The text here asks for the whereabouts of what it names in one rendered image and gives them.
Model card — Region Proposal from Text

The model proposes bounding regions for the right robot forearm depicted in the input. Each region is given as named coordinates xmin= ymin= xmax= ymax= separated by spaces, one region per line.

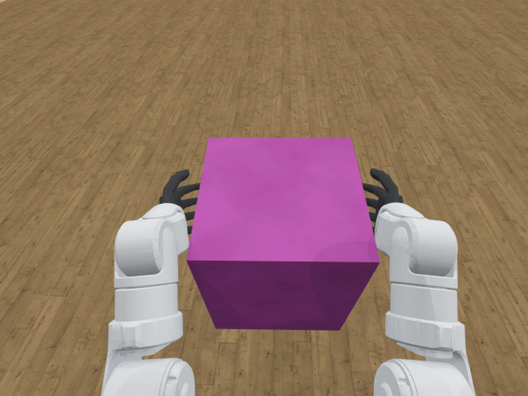
xmin=375 ymin=203 xmax=475 ymax=396

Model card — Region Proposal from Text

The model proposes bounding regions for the right robot hand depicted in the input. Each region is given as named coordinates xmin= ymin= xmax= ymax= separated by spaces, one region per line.
xmin=362 ymin=168 xmax=403 ymax=236

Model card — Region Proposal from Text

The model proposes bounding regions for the left robot hand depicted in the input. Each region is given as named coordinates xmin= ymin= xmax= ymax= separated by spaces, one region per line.
xmin=159 ymin=169 xmax=200 ymax=234

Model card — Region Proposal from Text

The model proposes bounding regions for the left robot forearm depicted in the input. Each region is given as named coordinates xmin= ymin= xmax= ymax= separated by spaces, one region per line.
xmin=101 ymin=203 xmax=189 ymax=396

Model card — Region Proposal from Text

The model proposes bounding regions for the robot right upper arm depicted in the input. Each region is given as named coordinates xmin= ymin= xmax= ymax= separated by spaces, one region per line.
xmin=374 ymin=359 xmax=474 ymax=396

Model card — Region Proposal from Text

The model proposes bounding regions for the carton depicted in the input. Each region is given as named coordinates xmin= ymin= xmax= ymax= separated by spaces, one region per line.
xmin=186 ymin=138 xmax=380 ymax=331

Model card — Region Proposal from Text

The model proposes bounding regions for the robot left upper arm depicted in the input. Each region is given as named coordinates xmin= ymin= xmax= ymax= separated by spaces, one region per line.
xmin=103 ymin=358 xmax=195 ymax=396

